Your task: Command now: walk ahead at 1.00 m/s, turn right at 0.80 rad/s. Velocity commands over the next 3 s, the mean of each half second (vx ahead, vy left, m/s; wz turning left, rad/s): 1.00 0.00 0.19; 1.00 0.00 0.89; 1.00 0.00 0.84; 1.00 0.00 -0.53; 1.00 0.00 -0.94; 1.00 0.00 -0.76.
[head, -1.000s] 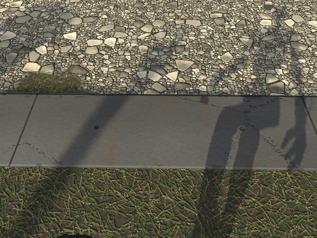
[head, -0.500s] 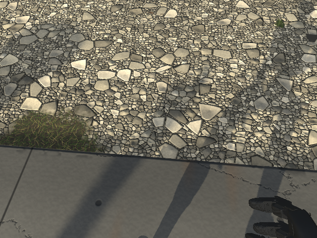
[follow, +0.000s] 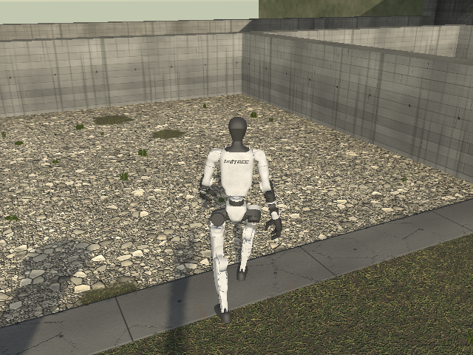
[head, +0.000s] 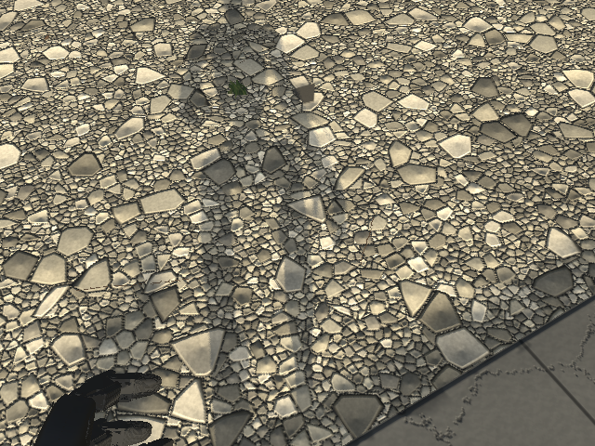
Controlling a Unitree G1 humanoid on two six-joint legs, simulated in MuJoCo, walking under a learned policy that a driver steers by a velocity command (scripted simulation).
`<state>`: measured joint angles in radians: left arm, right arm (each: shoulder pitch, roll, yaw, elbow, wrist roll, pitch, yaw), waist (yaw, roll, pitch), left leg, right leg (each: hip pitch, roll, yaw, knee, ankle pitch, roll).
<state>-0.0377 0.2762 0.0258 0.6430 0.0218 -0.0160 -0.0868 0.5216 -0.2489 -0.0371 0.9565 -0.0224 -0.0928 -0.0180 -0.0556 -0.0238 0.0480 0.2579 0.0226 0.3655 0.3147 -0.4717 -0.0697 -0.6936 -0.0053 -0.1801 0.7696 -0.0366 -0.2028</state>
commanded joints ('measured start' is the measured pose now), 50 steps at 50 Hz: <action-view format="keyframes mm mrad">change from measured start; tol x64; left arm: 1 482 151 68 96 4 -4 25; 50 345 97 36 99 30 -67 102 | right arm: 1 -158 -273 -58 -125 -9 21 -19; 50 -302 -108 -34 -260 -8 49 56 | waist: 1 319 130 -146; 50 112 -77 -53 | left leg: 1 -325 273 -93 504 1459 115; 3 -771 39 -142 1216 -40 117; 23 -849 -52 -178 139 917 245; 30 423 206 -765 313 1017 553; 39 -839 -26 -671 -128 585 342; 50 -1068 34 -447 1073 163 186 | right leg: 1 652 105 51 -47 -151 -65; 4 1095 -303 905 -386 -306 -222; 26 771 -191 -69 221 971 205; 29 -237 55 108 1261 -611 216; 40 456 -58 168 -82 139 244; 47 1013 -486 1123 -551 -862 55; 50 670 -334 602 -522 -514 107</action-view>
